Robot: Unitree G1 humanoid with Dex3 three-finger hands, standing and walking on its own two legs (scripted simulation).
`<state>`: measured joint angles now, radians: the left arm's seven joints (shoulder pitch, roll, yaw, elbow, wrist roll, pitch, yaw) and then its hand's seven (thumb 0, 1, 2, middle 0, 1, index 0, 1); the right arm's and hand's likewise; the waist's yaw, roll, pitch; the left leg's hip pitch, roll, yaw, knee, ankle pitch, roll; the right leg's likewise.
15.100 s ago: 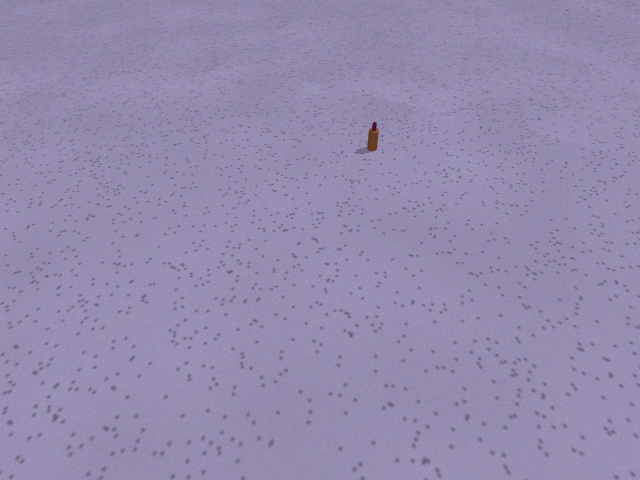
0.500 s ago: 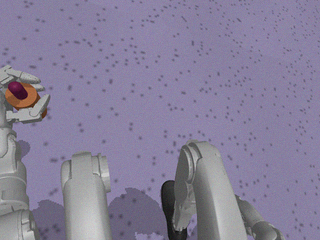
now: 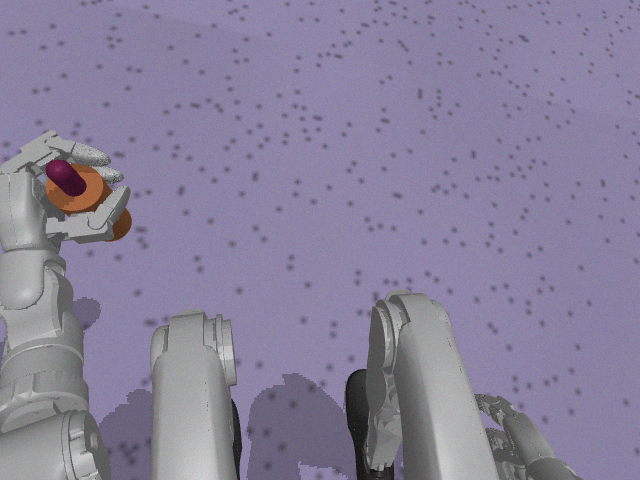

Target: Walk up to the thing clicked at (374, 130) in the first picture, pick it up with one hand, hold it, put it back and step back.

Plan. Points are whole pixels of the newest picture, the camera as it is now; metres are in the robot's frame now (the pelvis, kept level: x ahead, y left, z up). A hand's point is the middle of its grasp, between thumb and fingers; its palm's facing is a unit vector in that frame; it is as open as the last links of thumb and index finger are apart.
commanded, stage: settle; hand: left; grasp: from the side
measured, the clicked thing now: (87, 199) +0.45 +0.27 -0.05
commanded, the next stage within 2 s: lift in 0.46 s
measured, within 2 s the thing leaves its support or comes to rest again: neither
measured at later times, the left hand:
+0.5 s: hand (87, 185) +0.45 +0.25 +0.00, palm faces +0.16 -0.99 -0.04, open 6.7 cm
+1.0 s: hand (62, 171) +0.43 +0.25 +0.05, palm faces +0.15 -0.99 -0.03, open 6.7 cm
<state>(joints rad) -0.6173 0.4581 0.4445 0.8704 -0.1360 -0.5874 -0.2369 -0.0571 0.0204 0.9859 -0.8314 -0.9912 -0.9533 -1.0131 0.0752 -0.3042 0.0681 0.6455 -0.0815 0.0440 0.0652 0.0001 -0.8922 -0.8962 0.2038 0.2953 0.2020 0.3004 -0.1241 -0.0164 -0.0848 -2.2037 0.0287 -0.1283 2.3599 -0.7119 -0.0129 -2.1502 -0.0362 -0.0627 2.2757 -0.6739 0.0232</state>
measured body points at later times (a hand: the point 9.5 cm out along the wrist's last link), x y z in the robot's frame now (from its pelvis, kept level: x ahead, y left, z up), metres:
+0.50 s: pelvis +0.00 +0.00 +0.02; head +0.19 +0.06 +0.42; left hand +0.43 +0.30 +0.00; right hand +0.12 -0.27 -0.10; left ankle +0.08 +0.13 -0.32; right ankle +0.10 -0.13 -0.32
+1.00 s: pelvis +0.00 +0.00 +0.06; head +0.18 +0.05 +0.46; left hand +0.42 +0.30 +0.06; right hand +0.14 -0.26 -0.07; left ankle +0.08 +0.13 -0.32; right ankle +0.10 -0.13 -0.32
